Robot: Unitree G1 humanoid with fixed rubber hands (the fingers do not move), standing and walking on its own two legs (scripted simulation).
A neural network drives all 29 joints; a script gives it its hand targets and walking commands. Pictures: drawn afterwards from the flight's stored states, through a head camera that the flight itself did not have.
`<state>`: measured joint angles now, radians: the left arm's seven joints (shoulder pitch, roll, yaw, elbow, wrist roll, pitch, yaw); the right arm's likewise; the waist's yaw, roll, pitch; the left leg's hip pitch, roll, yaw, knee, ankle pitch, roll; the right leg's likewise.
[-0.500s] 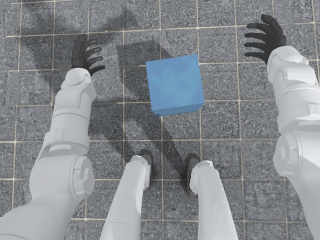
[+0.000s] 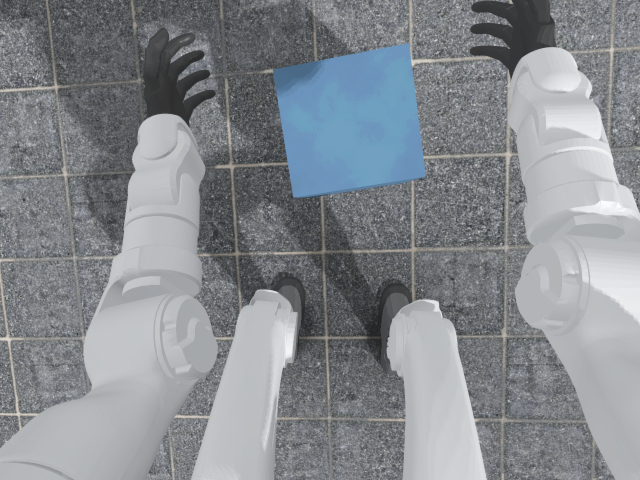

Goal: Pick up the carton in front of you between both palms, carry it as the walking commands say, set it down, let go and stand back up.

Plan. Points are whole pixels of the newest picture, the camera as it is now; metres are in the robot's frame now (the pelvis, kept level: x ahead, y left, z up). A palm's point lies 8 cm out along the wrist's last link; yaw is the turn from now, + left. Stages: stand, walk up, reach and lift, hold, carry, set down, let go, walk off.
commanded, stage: reach and lift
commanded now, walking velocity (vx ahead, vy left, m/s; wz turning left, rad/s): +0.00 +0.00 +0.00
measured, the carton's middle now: (349, 135) +0.50 +0.00 -0.47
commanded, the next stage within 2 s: none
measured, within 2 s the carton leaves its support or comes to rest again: leaves its support in 1.40 s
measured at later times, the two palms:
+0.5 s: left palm (235, 144) +0.47 +0.19 -0.36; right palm (463, 110) +0.53 -0.18 -0.37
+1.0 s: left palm (245, 142) +0.48 +0.18 -0.39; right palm (446, 115) +0.53 -0.16 -0.40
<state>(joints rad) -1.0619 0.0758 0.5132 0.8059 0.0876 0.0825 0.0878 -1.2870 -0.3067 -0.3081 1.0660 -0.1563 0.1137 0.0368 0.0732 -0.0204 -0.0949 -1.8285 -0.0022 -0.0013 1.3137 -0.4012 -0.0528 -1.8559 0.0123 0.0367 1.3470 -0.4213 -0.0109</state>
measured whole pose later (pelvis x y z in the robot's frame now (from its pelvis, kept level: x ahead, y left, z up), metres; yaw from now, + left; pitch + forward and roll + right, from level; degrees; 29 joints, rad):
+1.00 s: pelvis -0.05 +0.01 -0.22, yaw +1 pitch +37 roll +4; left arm -1.46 0.22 0.23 1.11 -0.19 0.05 0.17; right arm -1.63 -0.47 0.06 1.27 0.19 0.07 -0.05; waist 0.07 0.03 0.39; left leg -2.25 -0.04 0.01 2.17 -0.58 -0.05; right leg -2.28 0.01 0.06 2.21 -0.58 0.01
